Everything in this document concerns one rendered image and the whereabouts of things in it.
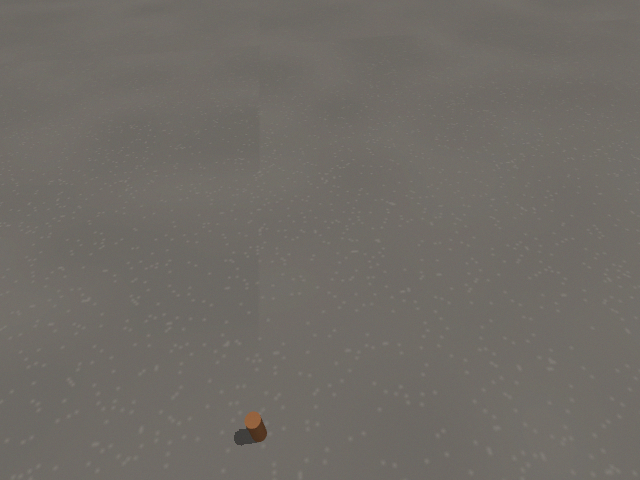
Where can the can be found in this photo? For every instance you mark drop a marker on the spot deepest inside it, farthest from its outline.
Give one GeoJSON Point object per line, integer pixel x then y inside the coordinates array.
{"type": "Point", "coordinates": [255, 426]}

